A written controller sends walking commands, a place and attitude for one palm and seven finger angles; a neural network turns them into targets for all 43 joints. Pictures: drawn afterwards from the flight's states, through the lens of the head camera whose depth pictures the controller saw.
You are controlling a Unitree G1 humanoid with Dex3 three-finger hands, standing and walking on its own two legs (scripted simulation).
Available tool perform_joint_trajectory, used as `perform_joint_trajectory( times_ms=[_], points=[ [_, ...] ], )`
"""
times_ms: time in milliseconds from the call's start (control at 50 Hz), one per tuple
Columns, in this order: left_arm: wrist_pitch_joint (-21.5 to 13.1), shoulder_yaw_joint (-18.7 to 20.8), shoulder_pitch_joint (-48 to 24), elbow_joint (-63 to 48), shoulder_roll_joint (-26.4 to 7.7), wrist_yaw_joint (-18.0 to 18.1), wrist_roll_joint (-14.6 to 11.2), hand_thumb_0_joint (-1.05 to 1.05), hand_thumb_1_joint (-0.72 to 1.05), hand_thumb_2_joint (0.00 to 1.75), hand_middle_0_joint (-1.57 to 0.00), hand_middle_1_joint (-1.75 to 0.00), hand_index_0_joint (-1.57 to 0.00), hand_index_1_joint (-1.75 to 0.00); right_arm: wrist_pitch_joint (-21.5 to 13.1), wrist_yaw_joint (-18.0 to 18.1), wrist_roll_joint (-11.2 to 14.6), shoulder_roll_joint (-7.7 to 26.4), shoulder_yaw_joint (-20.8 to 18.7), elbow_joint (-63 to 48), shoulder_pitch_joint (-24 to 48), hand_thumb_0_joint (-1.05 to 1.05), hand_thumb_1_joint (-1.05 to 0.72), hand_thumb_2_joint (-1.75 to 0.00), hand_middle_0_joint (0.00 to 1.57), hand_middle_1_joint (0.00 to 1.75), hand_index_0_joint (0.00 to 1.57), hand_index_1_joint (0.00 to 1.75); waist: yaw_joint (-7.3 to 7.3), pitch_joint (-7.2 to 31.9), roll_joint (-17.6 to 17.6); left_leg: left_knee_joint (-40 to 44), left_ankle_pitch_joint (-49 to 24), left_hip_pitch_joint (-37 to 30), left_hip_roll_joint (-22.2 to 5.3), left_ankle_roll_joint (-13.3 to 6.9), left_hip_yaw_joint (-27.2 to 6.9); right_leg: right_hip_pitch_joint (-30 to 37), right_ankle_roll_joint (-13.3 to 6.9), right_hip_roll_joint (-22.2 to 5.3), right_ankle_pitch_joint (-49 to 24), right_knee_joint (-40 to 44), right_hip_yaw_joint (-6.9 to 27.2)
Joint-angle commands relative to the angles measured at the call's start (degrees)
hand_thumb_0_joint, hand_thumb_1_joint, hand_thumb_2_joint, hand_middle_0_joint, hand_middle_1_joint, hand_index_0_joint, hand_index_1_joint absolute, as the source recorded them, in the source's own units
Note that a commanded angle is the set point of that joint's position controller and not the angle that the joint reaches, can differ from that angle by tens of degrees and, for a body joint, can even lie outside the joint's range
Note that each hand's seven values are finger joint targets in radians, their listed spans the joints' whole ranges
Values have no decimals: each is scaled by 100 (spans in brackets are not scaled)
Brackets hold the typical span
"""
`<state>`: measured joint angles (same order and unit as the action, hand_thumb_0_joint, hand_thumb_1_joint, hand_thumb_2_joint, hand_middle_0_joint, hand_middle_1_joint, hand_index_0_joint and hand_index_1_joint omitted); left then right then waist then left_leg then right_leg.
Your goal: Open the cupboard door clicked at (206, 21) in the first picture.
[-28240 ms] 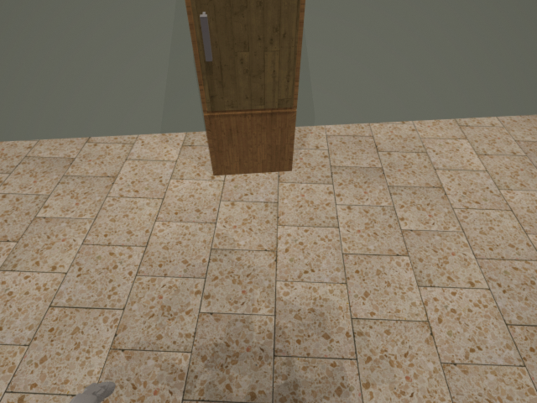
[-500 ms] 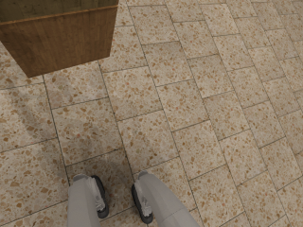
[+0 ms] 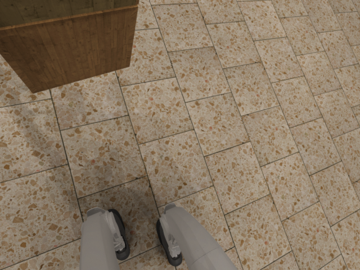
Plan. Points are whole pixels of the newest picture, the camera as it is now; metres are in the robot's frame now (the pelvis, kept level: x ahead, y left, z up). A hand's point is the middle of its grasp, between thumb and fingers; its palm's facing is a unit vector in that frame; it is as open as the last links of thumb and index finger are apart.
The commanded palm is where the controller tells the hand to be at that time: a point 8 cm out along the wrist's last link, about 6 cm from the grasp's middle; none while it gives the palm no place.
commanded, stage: move the hooked fingers beside the handle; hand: left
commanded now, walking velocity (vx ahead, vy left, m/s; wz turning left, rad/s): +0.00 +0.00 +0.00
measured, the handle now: out of the picture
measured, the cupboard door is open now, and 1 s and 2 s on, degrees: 0 0 0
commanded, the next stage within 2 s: slide the fingers in behind the handle in 1.34 s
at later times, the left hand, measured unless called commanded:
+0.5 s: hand out of the picture +0.63 +0.31 +0.12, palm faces +0.25 -0.97 +0.00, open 14.0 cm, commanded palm +0.68 +0.27 +0.10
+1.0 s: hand out of the picture +0.63 +0.31 +0.11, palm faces +0.26 -0.97 +0.01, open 14.0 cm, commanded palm +0.68 +0.28 +0.10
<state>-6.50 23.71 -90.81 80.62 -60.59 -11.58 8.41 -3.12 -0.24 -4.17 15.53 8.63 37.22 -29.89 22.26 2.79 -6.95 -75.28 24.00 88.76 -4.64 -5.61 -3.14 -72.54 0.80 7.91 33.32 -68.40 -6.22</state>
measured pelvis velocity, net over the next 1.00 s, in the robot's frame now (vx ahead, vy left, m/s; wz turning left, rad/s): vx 0.00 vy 0.00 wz -0.01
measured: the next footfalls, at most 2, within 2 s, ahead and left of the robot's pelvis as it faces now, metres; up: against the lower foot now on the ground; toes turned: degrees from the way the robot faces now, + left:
none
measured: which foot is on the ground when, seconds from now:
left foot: down 0.00-1.00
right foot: down 0.00-1.00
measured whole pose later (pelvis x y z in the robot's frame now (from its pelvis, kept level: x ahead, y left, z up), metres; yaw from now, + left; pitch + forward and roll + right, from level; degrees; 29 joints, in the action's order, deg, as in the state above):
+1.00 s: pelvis +0.00 +0.00 +0.00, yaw -1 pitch +36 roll -14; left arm -6.4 25.4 -91.8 81.3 -63.3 -12.6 9.4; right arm -2.1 -0.5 -4.0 15.3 9.2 36.6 -30.1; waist 22.5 2.1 -7.1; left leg -76.3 24.5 89.5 -4.9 -5.8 -3.0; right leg -73.3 0.9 8.1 33.7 -69.3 -6.1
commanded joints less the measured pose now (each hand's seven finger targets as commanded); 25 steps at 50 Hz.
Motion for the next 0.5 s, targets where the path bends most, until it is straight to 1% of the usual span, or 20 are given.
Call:
perform_joint_trajectory(
  times_ms=[0, 20, 40, 60, 80, 100, 120, 140, 160, 180, 200, 220, 260, 320, 340, 400, 420, 440, 460, 480],
  points=[
    [-468, 189, -2458, -1363, -1014, 20, -118, 0, -50, 30, -30, -120, -30, -120, 95, 97, 2, 1490, -509, 244, -1894, 0, -90, -90, 20, 30, 20, 30, 151, 3501, -2397, 670, -2177, -5805, -415, 301, -1185, -756, -119, -114, -1591, 651, -94],
    [-417, 166, -2417, -1234, -1012, 18, -97, 0, -50, 30, -30, -120, -30, -120, 108, 92, 12, 1486, -497, 220, -1880, 0, -90, -90, 20, 30, 20, 30, 145, 3455, -2377, 655, -2089, -5663, -375, 285, -1126, -713, -129, -102, -1562, 663, -88],
    [-400, 241, -2400, -1170, -1114, 15, -80, 0, -50, 30, -30, -120, -30, -120, 115, 91, 16, 1488, -483, 204, -1894, 0, -90, -90, 20, 30, 20, 30, 142, 3443, -2386, 655, -2149, -5657, -385, 281, -1144, -706, -135, -115, -1573, 648, -78],
    [-351, 172, -2356, -1064, -1063, 10, -61, 0, -50, 30, -30, -120, -30, -120, 123, 90, 15, 1485, -464, 184, -1869, 0, -90, -90, 20, 30, 20, 30, 161, 3368, -2302, 626, -2091, -5510, -356, 261, -1086, -679, -125, -106, -1564, 652, -92],
    [-310, 169, -2309, -968, -1088, 5, -38, 0, -50, 30, -30, -120, -30, -120, 138, 92, 19, 1485, -450, 176, -1864, 0, -90, -90, 20, 30, 20, 30, 172, 3268, -2167, 611, -1924, -5321, -346, 237, -1035, -628, -121, -96, -1513, 652, -96],
    [-283, 117, -2254, -872, -1117, -1, -2, 0, -50, 30, -30, -120, -30, -120, 151, 94, 20, 1490, -424, 153, -1841, 0, -90, -90, 20, 30, 20, 30, 172, 3128, -2130, 627, -1812, -5179, -335, 226, -1007, -608, -124, -104, -1472, 660, -91],
    [-288, 198, -2254, -930, -1228, 13, -3, 0, -50, 30, -30, -120, -30, -120, 156, 99, 11, 1497, -422, 123, -1857, 0, -90, -90, 20, 30, 20, 30, 177, 3177, -2027, 580, -1855, -5104, -321, 192, -965, -520, -116, -99, -1494, 675, -77],
    [-338, 203, -2316, -1023, -1278, 8, 27, 0, -50, 30, -30, -120, -30, -120, 160, 88, 9, 1484, -416, 119, -1860, 0, -90, -90, 20, 30, 20, 30, 151, 3245, -2178, 548, -1964, -5137, -319, 204, -949, -529, -132, -97, -1520, 643, -58],
    [-368, 295, -2362, -1122, -1441, 9, 35, 0, -50, 30, -30, -120, -30, -120, 168, 99, 0, 1504, -422, 121, -1876, 0, -90, -90, 20, 30, 20, 30, 142, 3363, -2164, 503, -2030, -5148, -330, 203, -940, -488, -124, -84, -1560, 627, -59],
    [-414, 253, -2444, -1257, -1424, -4, 26, 0, -50, 30, -30, -120, -30, -120, 160, 90, -2, 1494, -432, 128, -1879, 0, -90, -90, 20, 30, 20, 30, 146, 3487, -2287, 469, -2124, -5220, -326, 208, -921, -493, -127, -82, -1591, 626, -43],
    [-456, 303, -2464, -1338, -1462, -23, 3, 0, -50, 30, -30, -120, -30, -120, 164, 94, 0, 1496, -446, 159, -1919, 0, -90, -90, 20, 30, 20, 30, 155, 3576, -2244, 455, -2200, -5301, -339, 210, -936, -461, -115, -73, -1642, 629, -48],
    [-494, 336, -2479, -1397, -1517, -52, -7, 0, -50, 30, -30, -120, -30, -120, 159, 91, -2, 1494, -451, 163, -1910, 0, -90, -90, 20, 30, 20, 30, 131, 3655, -2302, 417, -2244, -5302, -328, 213, -897, -418, -117, -61, -1663, 622, -40],
    [-556, 324, -2533, -1539, -1493, -123, -56, 0, -50, 30, -30, -120, -30, -120, 165, 88, 25, 1498, -479, 199, -1938, 0, -90, -90, 20, 30, 20, 30, 121, 3755, -2471, 435, -2397, -5549, -360, 244, -957, -475, -113, -58, -1709, 625, -38],
    [-450, 368, -2403, -1377, -1514, -208, -81, 0, -50, 30, -30, -120, -30, -120, 193, 88, 47, 1483, -468, 208, -1953, 0, -90, -90, 20, 30, 20, 30, 78, 3711, -2441, 444, -2441, -5548, -333, 237, -942, -415, -120, -29, -1726, 644, -66],
    [-415, 266, -2410, -1343, -1399, -247, -75, 0, -50, 30, -30, -120, -30, -120, 198, 80, 63, 1471, -470, 205, -1959, 0, -90, -90, 20, 30, 20, 30, 101, 3681, -2532, 475, -2471, -5640, -342, 244, -979, -503, -124, -42, -1713, 654, -60],
    [-238, 44, -2332, -1166, -1056, -298, -98, 0, -50, 30, -30, -120, -30, -120, 217, 98, 73, 1467, -465, 210, -1977, 0, -90, -90, 20, 30, 20, 30, 145, 3402, -2351, 539, -2428, -5611, -353, 233, -1024, -585, -111, -45, -1688, 703, -104],
    [-213, 55, -2345, -1251, -1027, -298, -112, 0, -50, 30, -30, -120, -30, -120, 216, 101, 65, 1463, -484, 210, -1980, 0, -90, -90, 20, 30, 20, 30, 148, 3446, -2392, 514, -2494, -5664, -361, 227, -1008, -598, -108, -48, -1722, 715, -108],
    [-211, -17, -2416, -1282, -896, -304, -110, 0, -50, 30, -30, -120, -30, -120, 205, 89, 66, 1447, -489, 210, -1997, 0, -90, -90, 20, 30, 20, 30, 151, 3476, -2500, 545, -2615, -5799, -377, 252, -1082, -691, -122, -57, -1715, 706, -101],
    [-209, -37, -2456, -1343, -817, -299, -136, 0, -50, 30, -30, -120, -30, -120, 196, 94, 59, 1448, -506, 238, -1988, 0, -90, -90, 20, 30, 20, 30, 167, 3501, -2503, 534, -2618, -5874, -392, 258, -1081, -741, -110, -57, -1725, 708, -117],
    [-203, -98, -2446, -1311, -671, -296, -169, 0, -50, 30, -30, -120, -30, -120, 177, 89, 49, 1433, -507, 250, -1978, 0, -90, -90, 20, 30, 20, 30, 188, 3417, -2468, 558, -2562, -5870, -392, 264, -1106, -777, -110, -57, -1705, 726, -130]
  ],
)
